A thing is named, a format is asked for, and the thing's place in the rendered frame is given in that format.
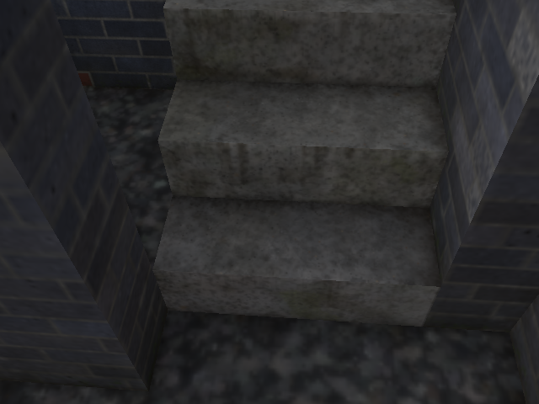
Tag stairs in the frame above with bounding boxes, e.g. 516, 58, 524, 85
152, 0, 456, 327

